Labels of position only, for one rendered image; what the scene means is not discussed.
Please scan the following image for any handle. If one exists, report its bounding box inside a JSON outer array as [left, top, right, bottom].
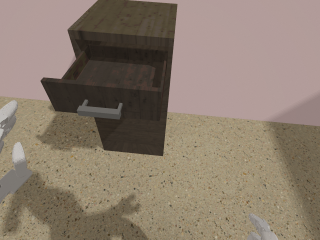
[[77, 99, 123, 120]]

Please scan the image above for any robot left hand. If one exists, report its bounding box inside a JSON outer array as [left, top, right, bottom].
[[0, 100, 33, 204]]

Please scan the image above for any cabinet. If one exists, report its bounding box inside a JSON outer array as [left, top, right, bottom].
[[67, 0, 178, 156]]

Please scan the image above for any drawer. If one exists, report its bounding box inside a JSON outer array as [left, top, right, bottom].
[[41, 44, 168, 121]]

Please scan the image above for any robot right hand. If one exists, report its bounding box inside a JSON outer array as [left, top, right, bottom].
[[247, 213, 278, 240]]

